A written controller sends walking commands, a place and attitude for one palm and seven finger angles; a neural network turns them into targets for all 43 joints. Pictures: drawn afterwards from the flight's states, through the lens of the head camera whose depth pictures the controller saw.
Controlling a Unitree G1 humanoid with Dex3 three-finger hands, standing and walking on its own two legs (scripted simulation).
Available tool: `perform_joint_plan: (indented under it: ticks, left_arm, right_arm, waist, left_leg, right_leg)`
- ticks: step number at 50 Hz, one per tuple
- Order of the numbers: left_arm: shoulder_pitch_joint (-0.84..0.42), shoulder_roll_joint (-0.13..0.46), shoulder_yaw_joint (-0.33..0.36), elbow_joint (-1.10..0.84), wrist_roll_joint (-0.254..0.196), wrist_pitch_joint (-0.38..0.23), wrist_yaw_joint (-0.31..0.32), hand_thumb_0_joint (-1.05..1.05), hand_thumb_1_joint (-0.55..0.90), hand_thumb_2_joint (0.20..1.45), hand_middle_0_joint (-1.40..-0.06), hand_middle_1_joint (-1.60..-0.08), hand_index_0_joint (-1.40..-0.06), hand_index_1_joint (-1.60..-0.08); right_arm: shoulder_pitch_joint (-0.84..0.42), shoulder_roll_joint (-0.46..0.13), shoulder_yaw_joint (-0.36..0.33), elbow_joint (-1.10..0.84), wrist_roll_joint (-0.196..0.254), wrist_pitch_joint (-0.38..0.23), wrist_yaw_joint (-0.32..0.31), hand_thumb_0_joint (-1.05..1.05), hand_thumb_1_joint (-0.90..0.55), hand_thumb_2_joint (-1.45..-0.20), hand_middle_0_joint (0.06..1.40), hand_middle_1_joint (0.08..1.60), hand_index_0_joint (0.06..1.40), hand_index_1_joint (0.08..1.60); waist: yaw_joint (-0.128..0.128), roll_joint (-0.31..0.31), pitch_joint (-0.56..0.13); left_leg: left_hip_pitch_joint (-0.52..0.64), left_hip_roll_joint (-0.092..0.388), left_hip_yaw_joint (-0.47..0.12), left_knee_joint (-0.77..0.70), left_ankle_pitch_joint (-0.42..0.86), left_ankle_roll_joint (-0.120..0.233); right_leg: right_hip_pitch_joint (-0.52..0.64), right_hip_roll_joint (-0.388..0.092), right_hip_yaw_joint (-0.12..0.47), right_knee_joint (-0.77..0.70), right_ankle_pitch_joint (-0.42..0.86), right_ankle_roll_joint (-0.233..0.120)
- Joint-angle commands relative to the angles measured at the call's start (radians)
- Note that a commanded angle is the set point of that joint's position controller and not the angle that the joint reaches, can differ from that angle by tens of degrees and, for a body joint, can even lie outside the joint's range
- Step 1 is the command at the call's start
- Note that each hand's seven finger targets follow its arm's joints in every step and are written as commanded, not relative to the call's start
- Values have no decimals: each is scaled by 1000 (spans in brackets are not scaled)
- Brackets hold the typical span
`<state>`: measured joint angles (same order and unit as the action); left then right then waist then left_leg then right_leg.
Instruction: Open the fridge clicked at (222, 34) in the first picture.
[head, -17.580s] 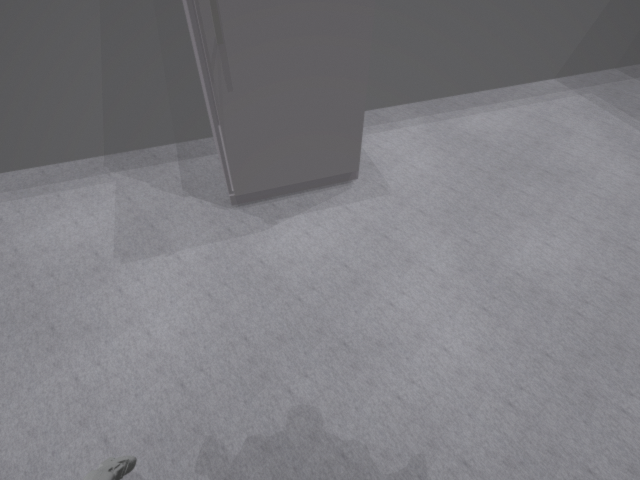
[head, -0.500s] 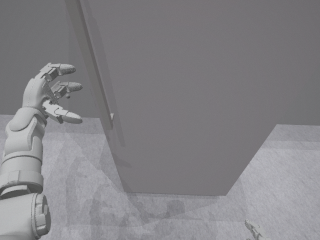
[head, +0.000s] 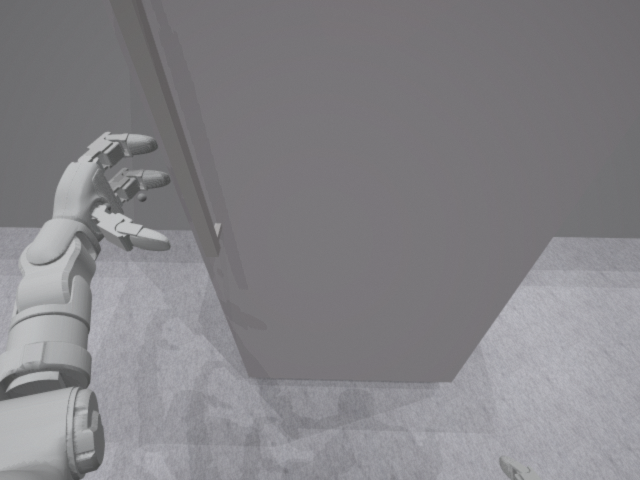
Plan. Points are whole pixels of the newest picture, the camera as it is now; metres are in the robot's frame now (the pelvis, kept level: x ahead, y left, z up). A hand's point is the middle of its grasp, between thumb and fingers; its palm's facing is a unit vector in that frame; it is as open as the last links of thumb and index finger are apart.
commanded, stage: feel for the door with the fingertips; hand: left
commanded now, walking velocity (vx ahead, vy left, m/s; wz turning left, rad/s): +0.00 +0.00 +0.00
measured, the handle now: (177, 124) +0.47 +0.18 +0.21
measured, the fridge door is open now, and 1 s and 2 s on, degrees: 0 0 0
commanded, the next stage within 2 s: slide the fingers in behind the handle in 0.84 s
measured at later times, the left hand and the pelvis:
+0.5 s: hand (160, 197) +0.41 +0.20 +0.15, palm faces +0.04 -1.00 -0.02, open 14.0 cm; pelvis +0.00 -0.01 +0.00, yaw +0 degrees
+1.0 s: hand (172, 187) +0.43 +0.19 +0.15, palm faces +0.00 -1.00 -0.02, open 13.7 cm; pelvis -0.01 -0.01 +0.00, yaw +0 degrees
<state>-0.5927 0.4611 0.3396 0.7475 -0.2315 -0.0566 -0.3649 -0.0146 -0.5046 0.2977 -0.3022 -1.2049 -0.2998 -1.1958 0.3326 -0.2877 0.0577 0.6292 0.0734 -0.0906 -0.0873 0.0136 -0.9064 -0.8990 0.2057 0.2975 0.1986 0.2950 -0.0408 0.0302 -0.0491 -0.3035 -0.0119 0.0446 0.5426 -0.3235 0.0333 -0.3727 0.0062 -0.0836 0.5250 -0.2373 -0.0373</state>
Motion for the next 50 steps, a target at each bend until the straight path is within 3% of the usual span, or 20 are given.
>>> perform_joint_plan:
  ticks: [1, 3, 4, 7, 11, 12, 13, 17, 22, 25, 29, 32, 34, 36, 38, 40, 43, 45, 48, 50]
  left_arm:
    - [-424, 220, 27, -254, -18, -77, 19, 0, -500, 300, -300, -1200, -300, -1200]
    - [-422, 231, 44, -254, -12, -74, 35, 0, -500, 300, -300, -1200, -300, -1200]
    - [-432, 199, 17, -259, -10, -71, 41, 0, -500, 300, -300, -1200, -300, -1200]
    - [-418, 208, 33, -322, -3, -70, 69, 0, -500, 300, -300, -1200, -300, -1200]
    - [-334, 188, 42, -364, -10, -65, 92, 0, -500, 300, -300, -1200, -300, -1200]
    - [-316, 147, 21, -354, -14, -55, 93, 0, -500, 300, -300, -1200, -300, -1200]
    - [-314, 166, 40, -349, -12, -49, 99, 0, -500, 300, -300, -1200, -300, -1200]
    - [-333, 188, 47, -333, 12, -20, 121, 0, -500, 300, -300, -1200, -300, -1200]
    - [-392, 201, 48, -327, 10, -32, 113, 0, -500, 300, -300, -1200, -300, -1200]
    - [-469, 163, -5, -323, 6, -58, 88, 0, -500, 300, -300, -1200, -300, -1200]
    - [-451, 146, -16, -265, -1, -65, 71, 0, -500, 300, -300, -1200, -300, -1200]
    - [-460, 120, -37, -228, -6, -51, 68, 0, -500, 300, -300, -1200, -300, -1200]
    - [-457, 147, -11, -151, -5, -36, 79, 0, -500, 300, -300, -1200, -300, -1200]
    - [-490, 206, 24, -146, 9, -47, 98, 0, -500, 300, -300, -1200, -300, -1200]
    - [-517, 221, 36, -184, 24, -71, 113, 0, -500, 300, -300, -1200, -300, -1200]
    - [-543, 220, 30, -197, 31, -99, 121, 0, -500, 300, -300, -1200, -300, -1200]
    - [-561, 285, 77, -160, 33, -126, 115, 0, -500, 300, -300, -1200, -300, -1200]
    - [-585, 254, 49, -124, 30, -128, 103, 0, -500, 300, -300, -1200, -300, -1200]
    - [-633, 270, 47, -88, 32, -137, 91, 0, -500, 300, -300, -1200, -300, -1200]
    - [-586, 266, 60, -84, 24, -142, 86, 0, -500, 300, -300, -1200, -300, -1200]
  right_arm:
    - [-20, -138, -60, -126, 0, -49, -4, 0, -900, -900, 200, 300, 200, 300]
    - [-26, -134, -57, -122, 1, -49, -3, 0, -900, -900, 200, 300, 200, 300]
    - [-32, -129, -56, -122, 2, -50, -3, 0, -900, -900, 200, 300, 200, 300]
    - [-32, -127, -60, -128, -2, -49, 1, 0, -900, -900, 200, 300, 200, 300]
    - [-43, -123, -62, -132, -5, -48, 6, 0, -900, -900, 200, 300, 200, 300]
    - [-53, -116, -59, -135, -2, -48, 8, 0, -900, -900, 200, 300, 200, 300]
    - [-51, -119, -61, -130, -1, -47, 8, 0, -900, -900, 200, 300, 200, 300]
    - [-62, -118, -58, -128, 1, -33, 3, 0, -900, -900, 200, 300, 200, 300]
    - [-63, -115, -54, -128, 1, -28, -6, 0, -900, -900, 200, 300, 200, 300]
    - [-63, -112, -51, -119, 3, -36, -11, 0, -900, -900, 200, 300, 200, 300]
    - [-53, -118, -54, -107, 3, -42, -12, 0, -900, -900, 200, 300, 200, 300]
    - [-45, -123, -56, -101, 4, -39, -8, 0, -900, -900, 200, 300, 200, 300]
    - [-44, -129, -54, -95, 5, -33, -8, 0, -900, -900, 200, 300, 200, 300]
    - [-37, -136, -56, -93, 2, -26, -7, 0, -900, -900, 200, 300, 200, 300]
    - [-38, -128, -54, -103, -2, -28, -2, 0, -900, -900, 200, 300, 200, 300]
    - [-27, -124, -55, -101, -5, -30, 0, 0, -900, -900, 200, 300, 200, 300]
    - [-13, -131, -56, -95, -6, -26, -2, 0, -900, -900, 200, 300, 200, 300]
    - [-14, -128, -52, -91, -2, -27, -4, 0, -900, -900, 200, 300, 200, 300]
    - [-3, -134, -51, -83, 0, -29, -8, 0, -900, -900, 200, 300, 200, 300]
    - [2, -134, -54, -88, -3, -35, -5, 0, -900, -900, 200, 300, 200, 300]
  waist:
    - [-2, 1, -292]
    - [5, 33, -280]
    - [-2, 55, -267]
    - [12, 57, -316]
    - [29, -19, -342]
    - [28, -11, -311]
    - [28, -34, -296]
    - [23, 10, -254]
    - [7, -29, -275]
    - [-11, 36, -279]
    - [-7, 39, -286]
    - [-14, -16, -279]
    - [-12, -43, -225]
    - [-6, -58, -230]
    - [6, 14, -278]
    - [0, 5, -311]
    - [-6, -21, -318]
    - [-19, 12, -278]
    - [-24, 31, -269]
    - [-9, 40, -299]
  left_leg:
    - [73, 22, -66, -52, 299, 6]
    - [66, 19, -71, -59, 284, 2]
    - [71, 18, -70, -60, 273, 1]
    - [100, 20, -72, -59, 337, -2]
    - [101, 25, -63, -57, 396, 1]
    - [96, 24, -59, -63, 387, 1]
    - [83, 24, -59, -68, 369, 0]
    - [69, 19, -50, -75, 329, 4]
    - [65, 16, -43, -73, 310, 13]
    - [90, 13, -45, -66, 292, 10]
    - [110, 13, -57, -59, 311, 6]
    - [101, 14, -62, -59, 316, 7]
    - [47, 12, -58, -65, 250, 7]
    - [24, 12, -60, -67, 234, 11]
    - [39, 7, -58, -66, 257, 8]
    - [53, 9, -57, -60, 278, 8]
    - [26, 12, -49, -58, 257, 13]
    - [13, 10, -47, -59, 220, 12]
    - [12, 10, -55, -64, 198, 12]
    - [19, 9, -52, -60, 214, 11]
  right_leg:
    - [173, -15, 66, -34, 274, 1]
    - [171, -13, 67, -35, 262, -2]
    - [154, -14, 66, -39, 246, -2]
    - [188, -13, 64, -30, 294, -3]
    - [246, -15, 63, -22, 366, 2]
    - [234, -13, 64, -27, 365, 3]
    - [232, -13, 61, -31, 353, 5]
    - [220, -18, 69, -40, 330, 3]
    - [252, -19, 79, -45, 341, 8]
    - [215, -19, 82, -49, 315, 5]
    - [192, -16, 71, -45, 310, 0]
    - [183, -15, 62, -43, 314, 2]
    - [163, -18, 65, -52, 264, 6]
    - [178, -22, 72, -49, 243, 8]
    - [201, -23, 79, -39, 263, 2]
    - [211, -20, 81, -34, 284, 4]
    - [239, -19, 93, -35, 288, 11]
    - [205, -19, 94, -42, 254, 9]
    - [185, -16, 89, -46, 219, 5]
    - [201, -16, 91, -42, 234, 3]
